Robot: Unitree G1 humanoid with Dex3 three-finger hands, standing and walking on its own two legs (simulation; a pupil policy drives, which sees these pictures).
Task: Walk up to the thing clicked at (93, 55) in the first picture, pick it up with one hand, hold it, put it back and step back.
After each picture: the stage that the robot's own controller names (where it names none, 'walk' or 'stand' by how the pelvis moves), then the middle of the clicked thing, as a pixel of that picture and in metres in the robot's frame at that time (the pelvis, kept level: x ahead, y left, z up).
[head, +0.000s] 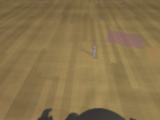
stand; (94, 51) +1.31 -0.07 -0.65
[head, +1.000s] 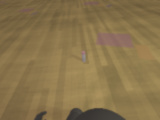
walk; (83, 56) +1.18 +0.22 -0.63
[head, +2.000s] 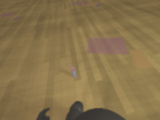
walk; (73, 72) +0.76 +0.34 -0.65
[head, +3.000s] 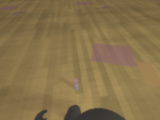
walk; (76, 84) +0.54 +0.22 -0.65
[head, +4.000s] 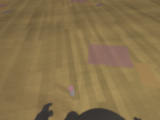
stand; (71, 91) +0.43 +0.23 -0.65
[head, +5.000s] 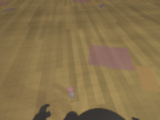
stand; (71, 92) +0.40 +0.22 -0.64
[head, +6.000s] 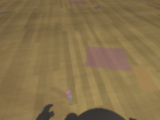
stand; (69, 95) +0.38 +0.24 -0.66
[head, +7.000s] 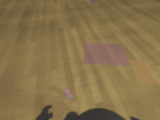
stand; (68, 94) +0.36 +0.26 -0.66
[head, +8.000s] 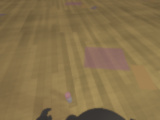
stand; (68, 97) +0.36 +0.25 -0.66
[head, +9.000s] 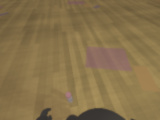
stand; (69, 97) +0.35 +0.24 -0.66
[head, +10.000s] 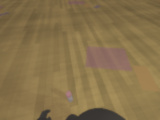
stand; (69, 96) +0.36 +0.24 -0.66
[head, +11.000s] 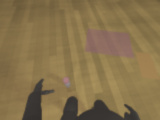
go down; (67, 82) +0.40 +0.23 -0.57
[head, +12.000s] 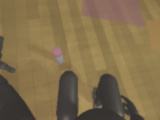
go down; (58, 56) +0.45 +0.27 -0.25
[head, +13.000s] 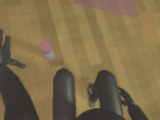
close in; (48, 52) +0.44 +0.29 -0.22
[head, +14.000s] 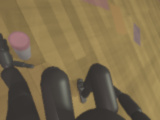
close; (22, 49) +0.42 +0.31 -0.16
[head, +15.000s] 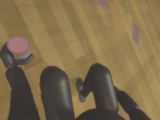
lift; (22, 52) +0.40 +0.31 -0.15
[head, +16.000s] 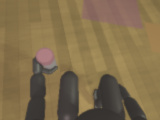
lift; (49, 62) +0.33 +0.28 -0.02
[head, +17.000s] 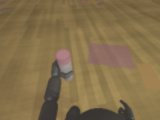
hold; (66, 67) +0.33 +0.16 +0.10
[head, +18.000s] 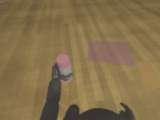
hold; (65, 70) +0.33 +0.17 +0.05
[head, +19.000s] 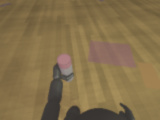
hold; (66, 70) +0.33 +0.17 +0.06
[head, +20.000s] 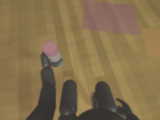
crouch; (55, 56) +0.41 +0.23 -0.04
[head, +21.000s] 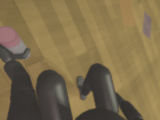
lower; (17, 47) +0.44 +0.31 -0.17
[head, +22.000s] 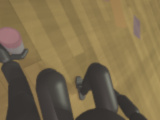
lower; (15, 47) +0.43 +0.32 -0.16
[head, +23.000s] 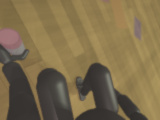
lower; (16, 48) +0.42 +0.32 -0.16
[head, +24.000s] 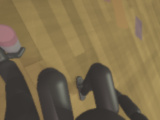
lower; (11, 45) +0.43 +0.34 -0.15
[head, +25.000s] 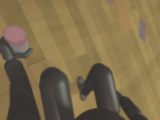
loosen; (20, 45) +0.43 +0.32 -0.15
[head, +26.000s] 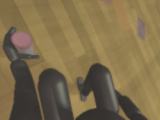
open; (25, 48) +0.44 +0.30 -0.17
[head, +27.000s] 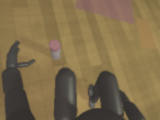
stand; (55, 51) +0.46 +0.26 -0.22
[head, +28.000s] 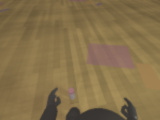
stand; (71, 93) +0.39 +0.19 -0.58
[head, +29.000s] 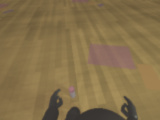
stand; (72, 92) +0.41 +0.20 -0.60
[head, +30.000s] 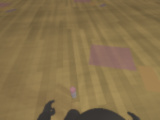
stand; (73, 92) +0.41 +0.20 -0.63
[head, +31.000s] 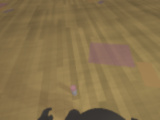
walk; (74, 90) +0.42 +0.20 -0.65
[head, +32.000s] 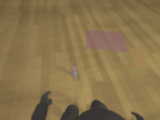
walk; (74, 72) +0.61 +0.17 -0.63
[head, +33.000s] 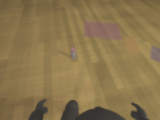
walk; (73, 53) +0.93 +0.27 -0.63
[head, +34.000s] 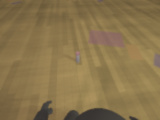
stand; (77, 57) +1.05 +0.22 -0.65
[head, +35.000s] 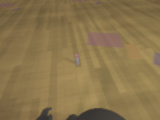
stand; (76, 59) +1.04 +0.25 -0.66
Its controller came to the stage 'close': yes
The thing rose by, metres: 0.69
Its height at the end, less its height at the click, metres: +0.00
